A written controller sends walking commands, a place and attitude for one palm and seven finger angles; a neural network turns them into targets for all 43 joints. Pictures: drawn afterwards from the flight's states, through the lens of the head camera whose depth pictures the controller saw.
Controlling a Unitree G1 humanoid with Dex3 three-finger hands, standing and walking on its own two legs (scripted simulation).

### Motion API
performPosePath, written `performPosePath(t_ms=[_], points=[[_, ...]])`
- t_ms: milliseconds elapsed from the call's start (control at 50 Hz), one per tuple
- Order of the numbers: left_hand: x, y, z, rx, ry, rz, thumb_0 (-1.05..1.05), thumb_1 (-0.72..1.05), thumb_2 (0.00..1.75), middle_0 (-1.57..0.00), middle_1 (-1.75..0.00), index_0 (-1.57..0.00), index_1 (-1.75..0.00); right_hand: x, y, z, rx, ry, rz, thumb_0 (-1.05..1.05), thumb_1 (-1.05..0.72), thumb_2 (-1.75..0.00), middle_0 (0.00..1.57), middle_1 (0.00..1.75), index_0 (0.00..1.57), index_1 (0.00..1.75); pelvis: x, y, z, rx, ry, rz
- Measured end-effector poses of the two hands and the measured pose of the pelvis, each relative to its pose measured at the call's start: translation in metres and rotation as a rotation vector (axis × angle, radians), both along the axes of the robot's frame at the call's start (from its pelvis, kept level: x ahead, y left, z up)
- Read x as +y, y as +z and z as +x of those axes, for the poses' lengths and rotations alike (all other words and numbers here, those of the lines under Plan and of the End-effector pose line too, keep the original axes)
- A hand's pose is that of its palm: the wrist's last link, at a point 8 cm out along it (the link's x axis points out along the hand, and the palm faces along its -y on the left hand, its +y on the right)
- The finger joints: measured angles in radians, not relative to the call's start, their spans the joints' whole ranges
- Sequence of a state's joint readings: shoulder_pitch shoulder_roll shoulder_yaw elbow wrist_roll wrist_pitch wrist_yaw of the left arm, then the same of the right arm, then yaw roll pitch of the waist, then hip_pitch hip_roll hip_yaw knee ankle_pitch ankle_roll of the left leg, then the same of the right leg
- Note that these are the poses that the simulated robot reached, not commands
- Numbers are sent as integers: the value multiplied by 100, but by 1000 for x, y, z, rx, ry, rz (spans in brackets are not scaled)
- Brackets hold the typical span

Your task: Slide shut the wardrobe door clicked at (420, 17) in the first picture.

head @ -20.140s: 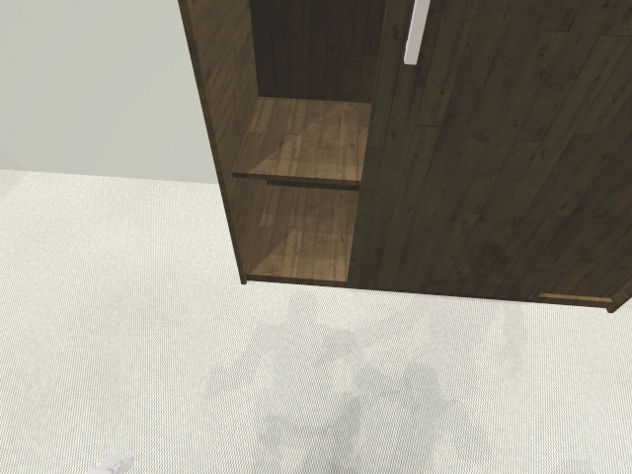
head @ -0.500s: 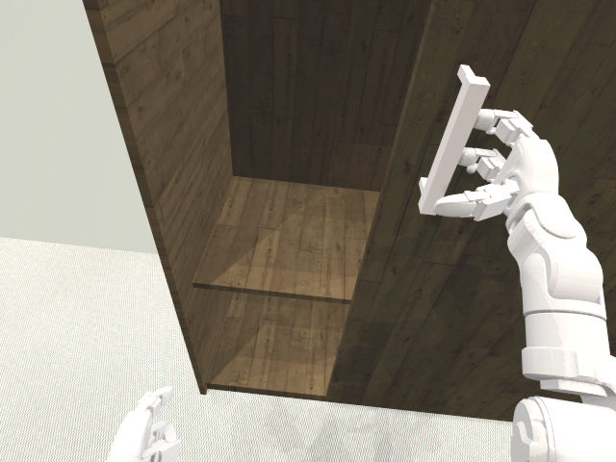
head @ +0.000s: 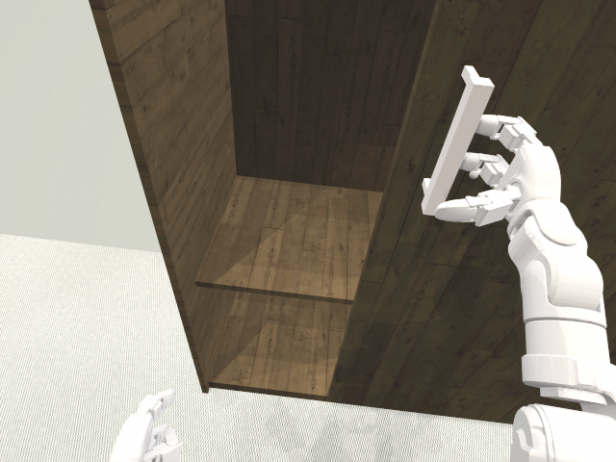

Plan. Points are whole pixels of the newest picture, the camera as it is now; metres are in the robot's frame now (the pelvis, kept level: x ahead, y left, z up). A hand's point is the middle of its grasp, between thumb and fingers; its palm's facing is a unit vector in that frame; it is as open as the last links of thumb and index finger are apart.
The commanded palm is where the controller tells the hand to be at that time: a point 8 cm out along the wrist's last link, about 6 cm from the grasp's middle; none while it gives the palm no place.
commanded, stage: slide the fingers in behind the handle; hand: right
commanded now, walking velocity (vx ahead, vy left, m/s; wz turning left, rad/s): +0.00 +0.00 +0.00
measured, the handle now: (448, 145) +0.46 -0.14 +0.23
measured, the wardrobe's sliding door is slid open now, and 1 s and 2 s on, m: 0.38 0.38 0.38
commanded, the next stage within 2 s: move the hooked fingers beside the handle in 0.40 s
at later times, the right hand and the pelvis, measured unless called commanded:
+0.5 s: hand (464, 172) +0.39 -0.15 +0.24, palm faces +0.09 +1.00 -0.02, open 14.2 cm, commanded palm +0.36 -0.18 +0.23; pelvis +0.00 +0.00 +0.00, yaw -2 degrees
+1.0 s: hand (450, 171) +0.39 -0.13 +0.24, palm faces +0.04 +1.00 -0.01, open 14.4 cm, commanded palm +0.36 -0.20 +0.23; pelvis +0.01 +0.00 +0.00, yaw +1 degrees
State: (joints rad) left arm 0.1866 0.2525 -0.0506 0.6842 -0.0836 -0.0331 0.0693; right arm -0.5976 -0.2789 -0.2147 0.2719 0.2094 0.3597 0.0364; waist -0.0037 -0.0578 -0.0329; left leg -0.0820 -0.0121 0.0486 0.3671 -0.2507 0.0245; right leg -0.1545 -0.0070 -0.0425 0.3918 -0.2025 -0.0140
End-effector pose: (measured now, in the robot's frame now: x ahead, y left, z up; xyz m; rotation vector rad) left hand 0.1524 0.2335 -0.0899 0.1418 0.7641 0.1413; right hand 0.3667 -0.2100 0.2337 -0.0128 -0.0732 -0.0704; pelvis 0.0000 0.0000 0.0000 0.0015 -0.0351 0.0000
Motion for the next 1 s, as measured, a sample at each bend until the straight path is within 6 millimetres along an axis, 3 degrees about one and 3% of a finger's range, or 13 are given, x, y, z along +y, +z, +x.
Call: performPosePath(t_ms=[300, 640, 1000], points=[[-7, 6, 21, -36, -49, 0, 1, 90, 90, -20, -30, -20, -30, 5, 2, -5, 2, -14, 3, -1, 50, -30, 30, 120, 28, 122, 2, 0, -1, -4, -18, 0], [-15, -2, 15, -6, -60, -24, 1, 90, 90, -20, -30, -20, -30, 24, 0, 2, -3, 15, 2, -1, 50, -30, 30, 120, 21, 120, 0, 0, 2, 0, -18, -2], [0, 7, 21, -33, -10, -19, 1, 90, 90, -20, -30, -20, -30, 27, 0, 3, 1, 35, -1, -1, 50, -30, 30, 120, 24, 114, 3, 0, 8, 2, 14, -5]])
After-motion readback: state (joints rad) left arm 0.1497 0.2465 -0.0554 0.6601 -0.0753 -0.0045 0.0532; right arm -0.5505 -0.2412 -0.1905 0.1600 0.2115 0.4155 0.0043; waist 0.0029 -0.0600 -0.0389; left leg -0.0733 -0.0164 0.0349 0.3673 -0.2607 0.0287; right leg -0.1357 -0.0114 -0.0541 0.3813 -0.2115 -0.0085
